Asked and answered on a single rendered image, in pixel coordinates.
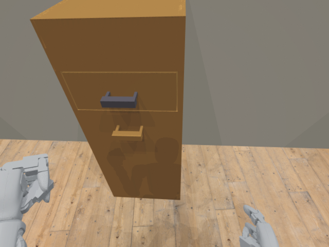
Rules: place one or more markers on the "right robot hand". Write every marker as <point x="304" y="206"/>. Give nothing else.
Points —
<point x="263" y="234"/>

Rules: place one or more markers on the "handle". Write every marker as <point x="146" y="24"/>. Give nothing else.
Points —
<point x="127" y="135"/>
<point x="108" y="101"/>

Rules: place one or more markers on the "cabinet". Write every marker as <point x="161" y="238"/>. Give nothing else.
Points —
<point x="123" y="36"/>

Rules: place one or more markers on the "drawer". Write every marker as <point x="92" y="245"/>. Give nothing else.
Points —
<point x="156" y="90"/>

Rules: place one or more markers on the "robot left forearm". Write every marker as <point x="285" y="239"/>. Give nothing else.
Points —
<point x="11" y="232"/>

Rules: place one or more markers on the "left robot hand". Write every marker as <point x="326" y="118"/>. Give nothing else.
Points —
<point x="14" y="183"/>

